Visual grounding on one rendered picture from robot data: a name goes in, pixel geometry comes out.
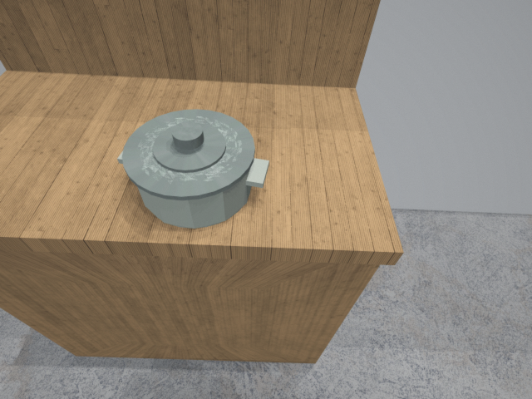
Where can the pot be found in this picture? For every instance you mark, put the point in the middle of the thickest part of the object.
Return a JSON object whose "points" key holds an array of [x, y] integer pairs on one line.
{"points": [[200, 213]]}

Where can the lid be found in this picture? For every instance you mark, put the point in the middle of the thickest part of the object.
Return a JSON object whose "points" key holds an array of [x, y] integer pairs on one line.
{"points": [[154, 164]]}

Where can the table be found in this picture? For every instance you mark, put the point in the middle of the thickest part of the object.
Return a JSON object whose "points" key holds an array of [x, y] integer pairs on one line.
{"points": [[87, 265]]}

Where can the knob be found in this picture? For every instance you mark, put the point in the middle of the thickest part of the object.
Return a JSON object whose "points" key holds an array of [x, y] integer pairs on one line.
{"points": [[188, 135]]}

